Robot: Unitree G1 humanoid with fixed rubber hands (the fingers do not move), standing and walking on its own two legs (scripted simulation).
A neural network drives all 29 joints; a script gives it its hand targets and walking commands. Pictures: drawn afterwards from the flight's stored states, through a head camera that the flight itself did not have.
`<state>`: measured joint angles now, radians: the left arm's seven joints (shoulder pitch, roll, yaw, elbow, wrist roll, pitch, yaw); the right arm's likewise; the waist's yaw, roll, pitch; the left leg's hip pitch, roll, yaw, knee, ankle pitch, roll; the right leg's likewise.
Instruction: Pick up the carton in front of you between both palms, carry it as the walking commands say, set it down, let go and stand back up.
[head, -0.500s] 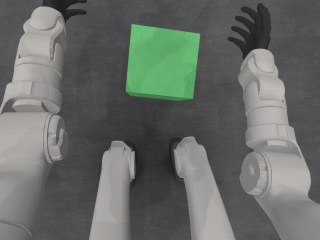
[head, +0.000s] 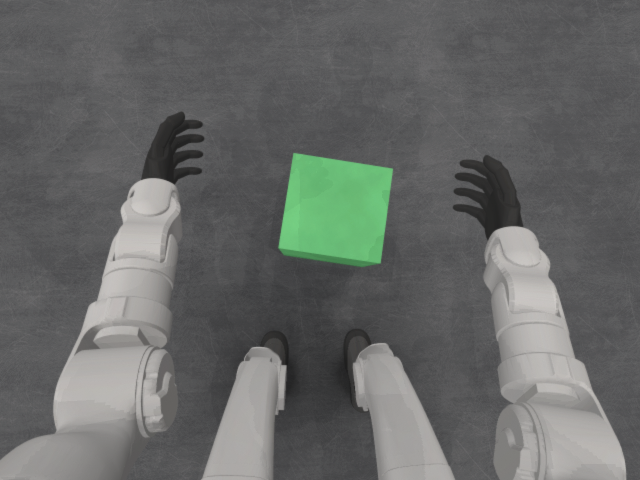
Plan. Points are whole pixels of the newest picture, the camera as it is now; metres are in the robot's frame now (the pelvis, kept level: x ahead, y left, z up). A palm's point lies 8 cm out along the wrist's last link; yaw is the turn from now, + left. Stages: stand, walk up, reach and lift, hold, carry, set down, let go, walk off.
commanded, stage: let go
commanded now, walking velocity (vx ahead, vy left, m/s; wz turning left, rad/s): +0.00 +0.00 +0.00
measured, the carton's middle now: (332, 217) +0.46 -0.05 -0.56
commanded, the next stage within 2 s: stand in 1.10 s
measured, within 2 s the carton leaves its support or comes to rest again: neither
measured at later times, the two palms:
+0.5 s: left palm (94, 310) +0.30 +0.21 -0.01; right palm (613, 363) +0.24 -0.25 +0.01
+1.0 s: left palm (48, 410) +0.22 +0.23 +0.02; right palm (622, 385) +0.22 -0.24 +0.03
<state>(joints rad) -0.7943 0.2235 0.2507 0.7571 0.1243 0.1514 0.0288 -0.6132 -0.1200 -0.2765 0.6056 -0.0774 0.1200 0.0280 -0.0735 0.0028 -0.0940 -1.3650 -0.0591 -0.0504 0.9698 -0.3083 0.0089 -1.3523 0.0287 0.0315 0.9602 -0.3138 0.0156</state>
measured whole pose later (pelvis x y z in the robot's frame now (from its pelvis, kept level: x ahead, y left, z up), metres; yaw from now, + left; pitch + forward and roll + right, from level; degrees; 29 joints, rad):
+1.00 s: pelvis +0.06 -0.01 +0.09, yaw -1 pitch -6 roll +0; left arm 0.23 0.22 0.03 0.44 0.00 0.12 -0.05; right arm 0.20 -0.21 -0.03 0.39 -0.03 0.20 0.05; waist 0.00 0.00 0.10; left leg -0.08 -0.04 -0.04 0.47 -0.29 0.02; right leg -0.08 0.03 0.06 0.47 -0.29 0.00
